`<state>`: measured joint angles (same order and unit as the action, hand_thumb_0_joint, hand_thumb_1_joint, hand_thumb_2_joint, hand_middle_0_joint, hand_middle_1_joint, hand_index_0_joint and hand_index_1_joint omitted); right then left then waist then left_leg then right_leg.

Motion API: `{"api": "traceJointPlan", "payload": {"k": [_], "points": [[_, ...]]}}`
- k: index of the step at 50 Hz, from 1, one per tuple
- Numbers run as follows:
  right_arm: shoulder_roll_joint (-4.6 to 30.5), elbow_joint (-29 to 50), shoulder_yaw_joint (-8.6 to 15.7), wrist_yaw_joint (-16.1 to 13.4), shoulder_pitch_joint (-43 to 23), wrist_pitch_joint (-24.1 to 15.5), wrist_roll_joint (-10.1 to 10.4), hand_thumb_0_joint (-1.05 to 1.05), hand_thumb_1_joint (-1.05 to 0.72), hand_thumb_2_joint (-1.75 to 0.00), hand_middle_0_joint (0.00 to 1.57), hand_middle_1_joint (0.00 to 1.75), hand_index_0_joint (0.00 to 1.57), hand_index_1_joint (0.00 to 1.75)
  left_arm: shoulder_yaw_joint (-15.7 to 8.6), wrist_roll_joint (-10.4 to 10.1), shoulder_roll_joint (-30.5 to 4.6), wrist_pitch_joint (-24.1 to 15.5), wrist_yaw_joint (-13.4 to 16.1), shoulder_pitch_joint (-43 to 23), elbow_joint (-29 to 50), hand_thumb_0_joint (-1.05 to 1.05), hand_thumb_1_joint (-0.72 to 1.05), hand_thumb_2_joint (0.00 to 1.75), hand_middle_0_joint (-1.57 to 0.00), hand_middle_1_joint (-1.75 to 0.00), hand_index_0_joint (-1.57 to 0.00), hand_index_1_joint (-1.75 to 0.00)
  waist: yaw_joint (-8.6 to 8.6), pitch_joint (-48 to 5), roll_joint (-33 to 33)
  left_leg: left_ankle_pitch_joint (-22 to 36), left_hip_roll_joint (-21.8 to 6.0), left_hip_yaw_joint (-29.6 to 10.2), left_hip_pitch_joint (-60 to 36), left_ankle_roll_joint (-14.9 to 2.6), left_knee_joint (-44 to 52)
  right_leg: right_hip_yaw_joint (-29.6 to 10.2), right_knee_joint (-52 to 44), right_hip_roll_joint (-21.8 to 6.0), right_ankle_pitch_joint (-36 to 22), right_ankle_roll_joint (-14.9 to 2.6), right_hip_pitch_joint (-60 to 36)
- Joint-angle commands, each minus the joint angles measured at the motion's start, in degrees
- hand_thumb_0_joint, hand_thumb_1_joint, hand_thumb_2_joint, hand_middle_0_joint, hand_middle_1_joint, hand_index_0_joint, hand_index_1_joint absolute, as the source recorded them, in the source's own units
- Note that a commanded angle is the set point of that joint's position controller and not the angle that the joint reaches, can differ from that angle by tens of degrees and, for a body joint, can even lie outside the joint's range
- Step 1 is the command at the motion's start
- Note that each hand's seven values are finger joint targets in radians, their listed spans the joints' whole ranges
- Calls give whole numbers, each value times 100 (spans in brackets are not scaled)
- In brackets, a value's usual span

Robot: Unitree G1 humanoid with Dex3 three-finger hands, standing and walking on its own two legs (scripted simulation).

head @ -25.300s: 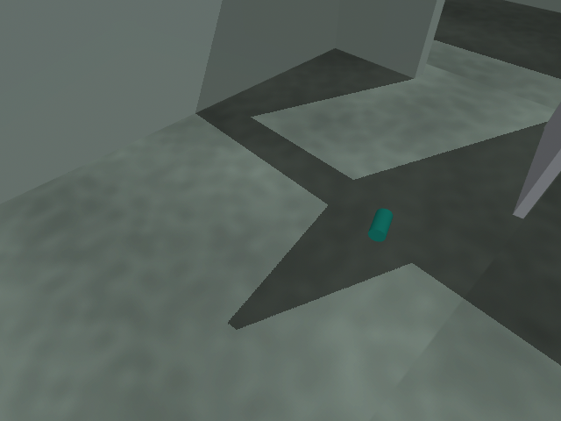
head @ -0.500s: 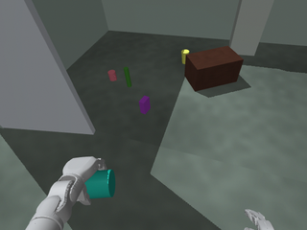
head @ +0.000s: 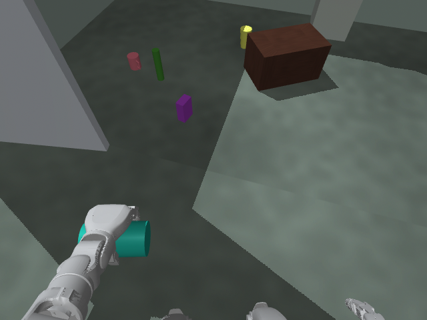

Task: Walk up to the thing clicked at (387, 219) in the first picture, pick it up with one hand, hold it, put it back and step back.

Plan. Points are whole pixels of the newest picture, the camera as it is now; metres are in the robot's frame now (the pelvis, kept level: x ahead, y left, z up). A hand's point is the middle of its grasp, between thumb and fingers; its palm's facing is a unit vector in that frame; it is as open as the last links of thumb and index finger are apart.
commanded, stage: crouch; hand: left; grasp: from above
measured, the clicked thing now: (116, 238) +0.33 +0.23 -0.13
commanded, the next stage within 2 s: lower in 1.64 s
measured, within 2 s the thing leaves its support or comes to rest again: neither
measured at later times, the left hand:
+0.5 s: hand (144, 240) +0.40 +0.22 -0.35, palm faces -0.47 +0.04 -0.88, open 10.5 cm
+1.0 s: hand (153, 243) +0.43 +0.21 -0.48, palm faces -0.48 +0.01 -0.88, open 10.5 cm
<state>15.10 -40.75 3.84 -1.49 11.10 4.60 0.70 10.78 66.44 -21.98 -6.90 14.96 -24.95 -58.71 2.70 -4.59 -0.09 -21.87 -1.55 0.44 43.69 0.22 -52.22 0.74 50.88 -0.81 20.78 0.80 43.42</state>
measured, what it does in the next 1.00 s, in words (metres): lowers itself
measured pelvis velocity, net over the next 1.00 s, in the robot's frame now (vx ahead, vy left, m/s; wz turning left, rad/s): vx -0.05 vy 0.00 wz -0.05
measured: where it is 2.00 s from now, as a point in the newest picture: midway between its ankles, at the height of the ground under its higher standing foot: outside the picture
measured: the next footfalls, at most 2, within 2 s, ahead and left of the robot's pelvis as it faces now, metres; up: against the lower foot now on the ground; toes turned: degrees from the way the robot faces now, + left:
none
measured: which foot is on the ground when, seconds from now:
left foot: down 0.00-1.00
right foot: down 0.00-1.00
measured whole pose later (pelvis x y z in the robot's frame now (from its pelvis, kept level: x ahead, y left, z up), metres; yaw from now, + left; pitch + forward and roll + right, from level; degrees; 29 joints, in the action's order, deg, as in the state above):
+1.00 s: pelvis -0.05 +0.00 -0.31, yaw -3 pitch +39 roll -5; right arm 14.7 -40.7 1.0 4.8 9.9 -2.7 -6.0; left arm -0.6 71.4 -33.4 -7.6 20.1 -54.2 -77.8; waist 13.2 -6.9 -0.9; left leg -39.5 -1.1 -3.9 121.5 -0.4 -122.1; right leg 2.6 118.6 -1.1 38.0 1.1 119.3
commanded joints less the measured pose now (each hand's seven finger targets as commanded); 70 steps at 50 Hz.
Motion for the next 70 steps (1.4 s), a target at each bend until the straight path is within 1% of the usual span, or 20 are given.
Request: {"api": "traceJointPlan", "payload": {"k": [1,3,8,15,17,19,24,26,29,31,38,39,43,45,47,54,58,63,65,70], "points": [[876,339,350,-5,553,-255,-140,0,-90,-90,20,30,20,30,-581,155,-1209,106,771,-2831,569,0,74,77,-109,-63,-110,-63,242,-2513,-500,781,199,22,-158,-17,-655,-7,499,179,-690,-225,611],[861,331,336,-21,653,-309,-171,0,-90,-90,20,30,20,30,-503,114,-1038,195,843,-2890,168,0,76,78,-111,-63,-112,-62,384,-2728,-440,603,213,9,331,-60,-1014,29,835,189,-559,-232,875],[937,289,387,-82,815,-447,-233,0,-89,-90,20,30,20,30,-658,114,-1322,287,873,-3257,15,0,74,80,-111,-60,-111,-61,408,-3507,-685,363,181,-114,1182,-67,-1920,101,1892,201,-291,-310,1861],[958,288,351,-87,897,-541,-318,0,-90,-90,20,30,20,30,-930,134,-1706,424,810,-3734,-160,0,74,77,-110,-60,-111,-60,535,-3861,-786,-404,177,-244,2351,-55,-2732,176,2881,157,367,-333,2998],[990,216,343,-67,916,-579,-352,0,-90,-90,20,30,20,30,-877,123,-1546,396,757,-3907,-380,0,74,80,-111,-60,-111,-60,682,-3670,-758,-740,152,-378,2649,-44,-2938,222,3150,153,641,-340,3604],[1021,181,332,-49,967,-616,-370,0,-90,-90,20,30,20,30,-940,154,-1706,344,721,-4110,-489,0,73,76,-111,-57,-111,-58,753,-3747,-765,-925,155,-416,2877,-61,-3204,244,3396,143,792,-339,3916],[1052,113,241,82,1085,-719,-448,0,-89,-90,20,30,20,30,-1041,229,-1823,147,724,-4481,-273,0,78,81,-114,-58,-114,-59,875,-4247,-1022,-736,183,-480,3241,-56,-3841,294,4017,93,716,-337,4513],[1106,112,248,125,1131,-743,-466,0,-90,-90,20,30,20,30,-1172,342,-2149,82,746,-4631,-218,0,78,82,-115,-59,-115,-59,860,-4638,-1267,-456,182,-468,3102,-45,-4086,315,4242,108,591,-350,4699],[1103,31,214,232,1225,-788,-537,0,-90,-90,20,30,20,30,-1088,369,-1840,60,806,-4631,-472,0,80,83,-116,-59,-116,-60,990,-4586,-1259,-192,178,-514,3274,-37,-4413,369,4528,71,423,-330,5075],[1134,8,228,281,1251,-804,-556,0,-90,-90,20,30,20,30,-1202,405,-2113,57,860,-4770,-469,0,75,84,-113,-59,-113,-60,966,-4712,-1351,-173,191,-442,3378,-53,-4633,350,4654,72,383,-324,5104],[1128,53,181,474,1260,-829,-638,0,-91,-90,20,30,20,30,-1229,402,-2128,64,841,-4804,-675,0,80,86,-117,-61,-117,-62,1013,-4690,-1515,49,197,-310,3765,-73,-5230,394,5125,71,166,-312,5331],[1155,32,194,476,1250,-818,-638,0,-91,-90,20,30,20,30,-1249,416,-2249,43,850,-5137,-452,0,78,89,-116,-61,-115,-63,1066,-4911,-1520,45,199,-276,3826,-96,-5338,388,5166,97,105,-305,5289],[1133,39,139,530,1248,-802,-664,0,-91,-90,20,30,20,30,-1301,428,-2364,4,833,-5014,-829,0,78,88,-115,-62,-114,-63,1121,-4454,-1391,-272,218,-166,4464,-131,-5558,364,5281,104,190,-274,5319],[1180,55,151,550,1270,-794,-669,0,-91,-90,20,30,20,30,-1380,456,-2582,-56,824,-5269,-673,0,77,86,-114,-62,-113,-63,1114,-4683,-1556,-288,205,-171,4425,-121,-5657,384,5422,120,225,-292,5366],[1148,52,126,590,1262,-768,-686,0,-91,-90,20,30,20,30,-1258,434,-2360,-92,810,-5260,-713,0,78,86,-114,-63,-114,-64,1141,-4739,-1488,-140,194,-153,4516,-143,-5830,391,5501,163,66,-276,5277],[1238,-5,71,650,1274,-744,-715,0,-91,-90,20,30,20,30,-1399,561,-2764,-160,857,-5455,-1144,0,78,86,-114,-64,-113,-64,1202,-4400,-1600,-375,186,-142,4981,-150,-6085,444,5814,184,251,-291,5688],[1281,-4,14,688,1321,-760,-743,0,-91,-90,20,30,20,30,-1332,553,-2593,-161,868,-5490,-1445,0,79,86,-114,-66,-114,-66,1347,-4123,-1608,-551,180,-252,5025,-118,-6098,551,6002,165,450,-309,6059],[1328,5,-82,708,1315,-744,-757,0,-91,-90,20,30,20,30,-1375,577,-2869,-188,878,-5724,-1434,0,79,86,-114,-66,-114,-66,1351,-4402,-1677,-496,191,-230,5131,-136,-6325,596,6196,201,360,-309,5973],[1349,-12,-136,704,1359,-754,-777,0,-91,-90,20,30,20,30,-1363,559,-2818,-195,881,-5697,-1606,0,78,84,-112,-65,-112,-65,1451,-4034,-1669,-623,192,-221,5374,-144,-6390,599,6205,176,451,-289,6124],[1405,-19,-209,720,1336,-775,-801,0,-91,-90,20,30,20,30,-1457,598,-3134,-248,891,-5849,-1575,0,75,83,-111,-63,-111,-63,1406,-4168,-1767,-741,187,-230,5480,-144,-6530,647,6372,196,564,-303,6173]]}}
